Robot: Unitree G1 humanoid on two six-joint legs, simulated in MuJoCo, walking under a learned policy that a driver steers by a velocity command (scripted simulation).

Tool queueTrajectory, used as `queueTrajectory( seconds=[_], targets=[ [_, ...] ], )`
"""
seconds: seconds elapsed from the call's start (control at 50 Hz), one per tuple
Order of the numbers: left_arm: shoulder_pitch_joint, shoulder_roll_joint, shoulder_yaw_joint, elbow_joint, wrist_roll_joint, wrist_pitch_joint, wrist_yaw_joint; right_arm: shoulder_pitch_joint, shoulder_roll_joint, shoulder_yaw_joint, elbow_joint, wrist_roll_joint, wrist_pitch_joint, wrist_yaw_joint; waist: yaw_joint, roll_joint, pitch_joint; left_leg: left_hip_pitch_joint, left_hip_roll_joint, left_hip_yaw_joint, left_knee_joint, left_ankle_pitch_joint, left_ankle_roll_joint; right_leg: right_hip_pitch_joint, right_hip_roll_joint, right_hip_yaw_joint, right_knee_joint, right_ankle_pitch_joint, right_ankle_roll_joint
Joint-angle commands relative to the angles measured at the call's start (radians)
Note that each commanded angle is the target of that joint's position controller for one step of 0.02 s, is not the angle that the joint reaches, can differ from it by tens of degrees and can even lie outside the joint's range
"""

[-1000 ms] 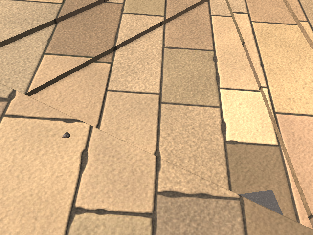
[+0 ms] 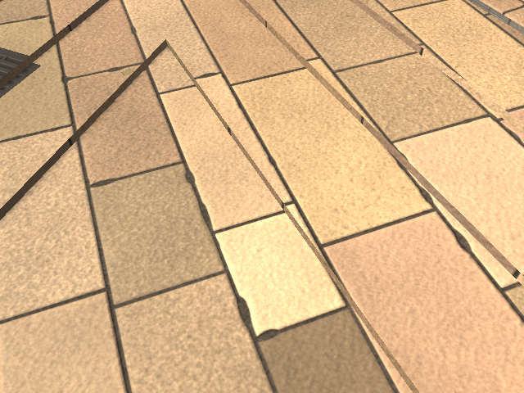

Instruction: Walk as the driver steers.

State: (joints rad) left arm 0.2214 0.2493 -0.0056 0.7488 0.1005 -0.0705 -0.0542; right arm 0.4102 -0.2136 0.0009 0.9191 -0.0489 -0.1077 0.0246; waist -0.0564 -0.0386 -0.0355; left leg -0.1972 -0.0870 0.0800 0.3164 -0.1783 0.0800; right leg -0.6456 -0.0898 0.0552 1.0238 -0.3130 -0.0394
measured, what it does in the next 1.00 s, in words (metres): goes down, turning left: right foot, then left foot 0.15 m lower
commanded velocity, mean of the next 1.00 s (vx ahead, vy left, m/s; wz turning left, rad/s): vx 0.50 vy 0.00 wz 0.38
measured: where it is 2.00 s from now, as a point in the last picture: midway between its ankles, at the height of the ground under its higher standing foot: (133, 272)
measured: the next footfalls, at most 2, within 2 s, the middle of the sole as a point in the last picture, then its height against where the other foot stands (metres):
right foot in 0.20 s outside the picture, level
left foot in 0.78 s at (197, 390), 0.15 m lower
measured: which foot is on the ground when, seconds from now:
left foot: down 0.00-0.22, up 0.24-0.76, down 0.78-1.00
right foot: up 0.00-0.18, down 0.20-0.78, up 0.80-1.00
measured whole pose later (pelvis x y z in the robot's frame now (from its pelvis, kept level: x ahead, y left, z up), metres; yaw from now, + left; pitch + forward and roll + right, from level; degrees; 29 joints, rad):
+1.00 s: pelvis +0.56 +0.09 -0.17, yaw +28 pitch +3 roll +1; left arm 0.15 0.26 0.04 0.74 0.00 -0.10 0.05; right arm 0.27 -0.23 -0.06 0.88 0.01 -0.03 0.00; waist -0.01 -0.03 0.03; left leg -0.35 -0.14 -0.04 0.54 -0.23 0.10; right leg -0.70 -0.12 0.10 1.24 -0.35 0.10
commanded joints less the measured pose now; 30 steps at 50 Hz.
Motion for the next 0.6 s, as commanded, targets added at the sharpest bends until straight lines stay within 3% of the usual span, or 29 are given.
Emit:
queueTrajectory(
  seconds=[0.02, 0.06, 0.08, 0.12, 0.14, 0.16, 0.18, 0.2, 0.22, 0.24, 0.26, 0.28, 0.3, 0.32, 0.34, 0.36, 0.38, 0.42, 0.44, 0.46, 0.48, 0.5, 0.52, 0.54, 0.56, 0.58, 0.6],
  targets=[
    [-0.005, 0.034, -0.01, -0.046, -0.018, 0.005, -0.003, -0.177, -0.141, -0.035, -0.118, -0.018, -0.048, 0.013, 0.053, 0.05, 0.026, -0.196, 0.246, -0.157, -0.208, 0.184, 0.19, 0.144, -0.022, -0.046, -0.208, 0.168, 0.026],
    [-0.065, 0.047, -0.009, -0.063, -0.021, 0.008, -0.008, -0.093, -0.16, -0.041, -0.092, -0.015, -0.042, 0.037, 0.025, 0.062, 0.037, -0.129, 0.258, -0.162, -0.165, 0.213, 0.184, 0.127, -0.005, -0.035, -0.308, 0.268, 0.028],
    [-0.083, 0.047, -0.008, -0.065, -0.018, 0.009, -0.012, -0.056, -0.165, -0.042, -0.086, -0.023, -0.034, 0.05, 0.009, 0.082, 0.032, -0.125, 0.254, -0.147, -0.127, 0.202, 0.179, 0.15, 0.013, -0.054, -0.29, 0.289, 0.022],
    [-0.135, 0.087, 0.003, -0.077, -0.022, -0.005, -0.007, -0.032, -0.164, -0.042, -0.084, -0.018, -0.027, 0.058, -0.001, 0.097, 0.05, -0.071, 0.271, -0.164, -0.082, 0.159, 0.159, 0.15, 0.033, -0.062, -0.352, 0.284, 0.0],
    [-0.055, 0.08, 0.005, -0.065, -0.001, -0.021, -0.002, -0.067, -0.162, -0.036, -0.106, -0.063, -0.027, 0.051, 0.048, 0.113, 0.022, -0.138, 0.275, -0.165, -0.006, 0.226, 0.137, 0.272, 0.04, -0.06, -0.171, 0.379, -0.01],
    [-0.009, 0.115, 0.023, -0.057, 0.0, -0.037, 0.006, -0.146, -0.17, -0.037, -0.134, -0.048, -0.028, 0.043, 0.102, 0.084, 0.011, -0.156, 0.261, -0.152, 0.066, 0.289, 0.118, 0.318, 0.056, -0.068, -0.196, 0.313, -0.025],
    [0.087, 0.157, 0.043, -0.031, -0.007, -0.049, 0.015, -0.199, -0.193, -0.04, -0.161, -0.038, -0.029, 0.038, 0.155, 0.058, -0.015, -0.224, 0.22, -0.124, 0.199, 0.383, 0.09, 0.489, 0.091, -0.114, -0.23, 0.268, -0.035],
    [0.18, 0.205, 0.064, -0.013, -0.035, -0.06, 0.021, -0.174, -0.189, -0.039, -0.149, -0.011, -0.037, 0.043, 0.199, -0.018, -0.044, -0.328, 0.136, -0.081, 0.409, 0.339, 0.057, 0.691, 0.097, -0.121, -0.378, 0.218, -0.063],
    [0.301, 0.277, 0.073, -0.011, -0.048, -0.053, 0.039, 0.055, -0.039, 0.0, -0.111, -0.035, -0.039, 0.059, 0.148, -0.214, -0.276, -0.454, 0.033, -0.059, 0.775, -0.207, -0.033, 1.034, -0.206, 0.27, -0.444, 0.669, -0.335],
    [0.44, 0.217, 0.046, -0.006, -0.041, -0.046, 0.03, 0.115, -0.033, 0.005, -0.105, -0.02, -0.052, 0.07, 0.179, -0.209, -0.353, -0.598, -0.02, -0.161, 1.096, -0.506, -0.057, 1.101, -0.343, 0.582, -0.531, 0.787, -0.47],
    [0.412, 0.228, 0.066, 0.034, -0.039, -0.059, 0.025, -0.025, -0.081, -0.013, -0.147, 0.011, -0.053, 0.065, 0.202, -0.177, -0.123, -0.806, 0.023, -0.228, 1.223, -0.401, -0.048, 0.913, -0.351, 0.628, -0.621, 0.42, -0.405],
    [0.276, 0.164, 0.05, 0.032, -0.053, -0.058, 0.027, -0.12, -0.116, -0.018, -0.164, 0.006, -0.044, 0.037, 0.157, -0.053, -0.024, -0.829, 0.103, -0.214, 1.249, -0.275, -0.044, 0.716, -0.335, 0.517, -0.64, 0.244, -0.343],
    [0.189, 0.078, 0.018, 0.018, -0.049, -0.051, 0.031, -0.118, -0.115, -0.017, -0.163, -0.019, -0.03, 0.021, 0.108, 0.012, -0.068, -0.731, 0.139, -0.216, 1.201, -0.187, -0.045, 0.594, -0.301, 0.412, -0.642, 0.272, -0.315],
    [0.117, 0.017, -0.001, 0.007, -0.039, -0.048, 0.041, -0.121, -0.086, 0.0, -0.16, -0.041, -0.016, 0.023, 0.066, 0.009, -0.045, -0.645, 0.18, -0.218, 1.13, -0.118, -0.051, 0.481, -0.264, 0.309, -0.67, 0.333, -0.288],
    [0.081, -0.009, -0.007, 0.004, -0.034, -0.043, 0.051, -0.147, -0.061, 0.007, -0.16, -0.05, -0.002, 0.028, 0.043, -0.004, -0.015, -0.597, 0.199, -0.201, 1.046, -0.099, -0.056, 0.412, -0.219, 0.218, -0.71, 0.283, -0.251],
    [0.052, -0.015, -0.006, -0.001, -0.036, -0.044, 0.062, -0.162, -0.064, 0.004, -0.162, -0.044, 0.005, 0.038, 0.041, -0.009, -0.007, -0.579, 0.201, -0.18, 0.983, -0.089, -0.063, 0.399, -0.195, 0.156, -0.753, 0.243, -0.232],
    [0.075, 0.004, -0.001, 0.015, -0.037, -0.045, 0.071, -0.177, -0.073, -0.002, -0.167, -0.035, 0.007, 0.054, 0.051, 0.002, 0.012, -0.587, 0.204, -0.164, 0.903, -0.059, -0.071, 0.394, -0.18, 0.105, -0.772, 0.255, -0.225],
    [0.149, 0.055, 0.011, 0.058, -0.01, -0.047, 0.08, -0.221, -0.042, 0.008, -0.171, -0.026, 0.008, 0.081, 0.084, 0.017, 0.018, -0.592, 0.221, -0.121, 0.746, 0.07, -0.078, 0.431, -0.158, -0.001, -0.771, 0.28, -0.211],
    [0.196, 0.06, 0.013, 0.082, 0.013, -0.046, 0.081, -0.201, -0.034, 0.014, -0.161, -0.033, 0.009, 0.095, 0.087, 0.007, 0.021, -0.601, 0.229, -0.146, 0.759, 0.186, -0.062, 0.45, -0.171, -0.016, -0.741, 0.331, -0.214],
    [0.191, 0.061, 0.01, 0.079, 0.021, -0.043, 0.081, -0.192, -0.04, 0.012, -0.155, -0.044, 0.009, 0.109, 0.083, 0.011, 0.011, -0.584, 0.206, -0.121, 0.759, 0.248, -0.042, 0.433, -0.149, -0.052, -0.708, 0.294, -0.204],
    [0.189, 0.062, 0.007, 0.082, 0.019, -0.043, 0.075, -0.206, -0.058, 0.005, -0.163, -0.044, 0.009, 0.115, 0.082, 0.006, 0.023, -0.567, 0.198, -0.108, 0.756, 0.272, -0.029, 0.408, -0.154, -0.074, -0.705, 0.279, -0.206],
    [0.224, 0.032, -0.005, 0.121, 0.019, -0.047, 0.079, -0.254, -0.074, 0.004, -0.186, -0.037, 0.009, 0.107, 0.09, 0.007, 0.051, -0.7, 0.243, -0.208, 0.669, 0.402, -0.029, 0.532, -0.19, -0.033, -0.674, 0.242, -0.196],
    [0.279, 0.017, -0.012, 0.12, -0.006, -0.051, 0.089, -0.288, -0.083, -0.003, -0.189, -0.05, 0.008, 0.091, 0.13, -0.002, 0.044, -0.783, 0.219, -0.173, 0.554, 0.495, -0.031, 0.663, -0.168, -0.052, -0.65, 0.201, -0.186],
    [0.342, 0.015, -0.02, 0.149, -0.005, -0.053, 0.091, -0.332, -0.069, 0.0, -0.198, -0.051, 0.011, 0.084, 0.155, -0.027, 0.08, -0.823, 0.226, -0.163, 0.523, 0.526, -0.029, 0.707, -0.191, -0.038, -0.637, 0.187, -0.19],
    [0.347, 0.004, -0.027, 0.157, 0.003, -0.055, 0.089, -0.351, -0.061, 0.005, -0.191, -0.035, 0.009, 0.08, 0.156, 0.006, 0.118, -0.794, 0.24, -0.179, 0.411, 0.634, -0.025, 0.686, -0.172, -0.079, -0.597, 0.156, -0.166],
    [0.355, 0.01, -0.033, 0.155, 0.006, -0.048, 0.078, -0.375, -0.048, 0.012, -0.187, -0.032, 0.022, 0.08, 0.168, 0.02, 0.113, -0.622, 0.224, -0.093, 0.327, 0.65, -0.02, 0.564, -0.129, -0.153, -0.603, 0.083, -0.161],
    [0.351, 0.018, -0.035, 0.16, 0.022, -0.042, 0.06, -0.393, -0.037, 0.016, -0.202, -0.032, 0.036, 0.084, 0.165, -0.01, 0.142, -0.461, 0.203, -0.051, 0.341, 0.656, -0.011, 0.429, -0.128, -0.173, -0.628, 0.007, -0.157]
  ],
)
Keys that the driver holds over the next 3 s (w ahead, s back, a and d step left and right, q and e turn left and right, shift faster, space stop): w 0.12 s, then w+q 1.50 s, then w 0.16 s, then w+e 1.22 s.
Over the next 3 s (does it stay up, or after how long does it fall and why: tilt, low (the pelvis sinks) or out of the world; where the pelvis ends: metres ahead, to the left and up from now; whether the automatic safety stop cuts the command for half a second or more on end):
stays up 1.33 0.75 -0.13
